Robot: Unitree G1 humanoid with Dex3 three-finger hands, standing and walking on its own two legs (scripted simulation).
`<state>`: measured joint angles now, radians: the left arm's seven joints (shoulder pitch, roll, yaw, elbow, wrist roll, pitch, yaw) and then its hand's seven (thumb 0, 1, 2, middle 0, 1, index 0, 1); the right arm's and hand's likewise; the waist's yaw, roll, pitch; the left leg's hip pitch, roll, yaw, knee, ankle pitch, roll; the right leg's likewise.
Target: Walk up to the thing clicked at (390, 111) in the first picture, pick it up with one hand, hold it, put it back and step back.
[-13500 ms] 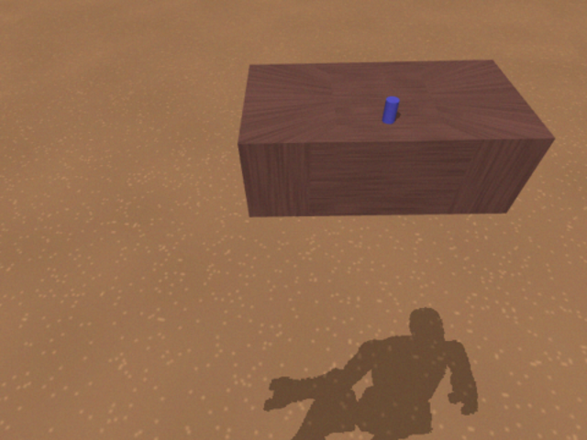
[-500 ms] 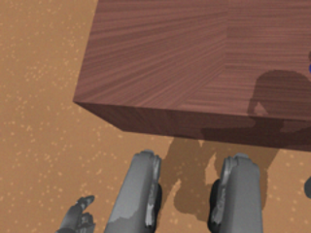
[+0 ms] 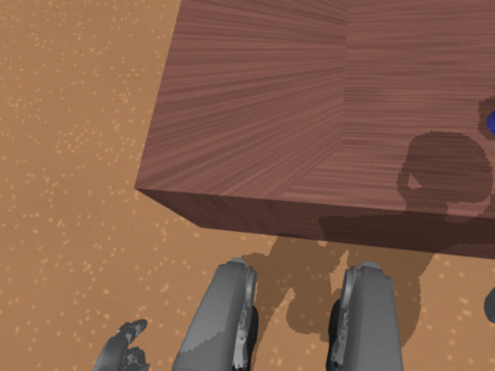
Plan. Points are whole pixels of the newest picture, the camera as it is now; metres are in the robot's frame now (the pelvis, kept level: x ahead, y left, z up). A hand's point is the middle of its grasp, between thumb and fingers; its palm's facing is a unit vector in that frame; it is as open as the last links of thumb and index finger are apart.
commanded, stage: settle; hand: right
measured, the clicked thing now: out of the picture +0.49 -0.32 +0.01
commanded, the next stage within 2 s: lift in 0.34 s
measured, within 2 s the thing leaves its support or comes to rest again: neither
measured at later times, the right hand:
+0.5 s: hand out of the picture +0.50 -0.32 +0.06, palm faces +0.33 +0.94 +0.01, open 7.0 cm
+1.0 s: hand out of the picture +0.45 -0.30 +0.13, palm faces +0.33 +0.95 +0.00, open 7.0 cm
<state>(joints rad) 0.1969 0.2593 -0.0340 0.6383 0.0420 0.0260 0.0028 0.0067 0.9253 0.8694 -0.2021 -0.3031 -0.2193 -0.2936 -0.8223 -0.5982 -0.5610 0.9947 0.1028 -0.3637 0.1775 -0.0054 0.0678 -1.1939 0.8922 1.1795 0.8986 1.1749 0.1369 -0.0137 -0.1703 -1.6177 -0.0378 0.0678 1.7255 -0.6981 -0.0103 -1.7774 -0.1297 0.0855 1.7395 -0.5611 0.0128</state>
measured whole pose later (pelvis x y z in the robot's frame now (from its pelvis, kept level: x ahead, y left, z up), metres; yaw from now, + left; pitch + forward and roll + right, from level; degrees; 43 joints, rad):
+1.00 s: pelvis +0.02 -0.01 +0.10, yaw -3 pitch +25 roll +6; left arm 0.24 0.23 -0.01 0.65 0.02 0.02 0.01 0.01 0.93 0.87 -0.20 -0.31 -0.22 -0.30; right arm -0.58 -0.40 -0.44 0.79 0.13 -0.37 0.10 -0.01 0.07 -1.20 0.89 1.18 0.90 1.17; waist 0.10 -0.02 -0.15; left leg -1.16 -0.02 0.06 1.32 -0.60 -0.02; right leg -1.33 -0.11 0.05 1.37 -0.49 0.00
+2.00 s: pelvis +0.06 +0.00 +0.20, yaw -5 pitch +11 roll +1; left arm 0.25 0.21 0.01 0.67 0.01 -0.01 0.05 0.01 0.92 0.87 -0.19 -0.30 -0.20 -0.29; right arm -0.22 -0.18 -0.21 0.51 0.15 -0.38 -0.03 0.00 0.08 -1.20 0.90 1.17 0.91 1.16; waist 0.03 0.00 -0.07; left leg -0.59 0.01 0.02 0.87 -0.47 -0.02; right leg -0.71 -0.08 -0.02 0.89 -0.37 0.02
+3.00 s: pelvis +0.05 -0.01 +0.21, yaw -6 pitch +6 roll +1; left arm 0.22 0.19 0.00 0.66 0.01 0.00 0.06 0.01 0.92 0.89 -0.20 -0.31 -0.21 -0.31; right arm -0.13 -0.14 -0.14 0.41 0.15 -0.35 -0.08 0.00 0.08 -1.20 0.90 1.17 0.91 1.16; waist 0.01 0.00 -0.04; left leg -0.46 0.02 0.02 0.78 -0.43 -0.02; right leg -0.57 -0.06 -0.04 0.79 -0.32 0.01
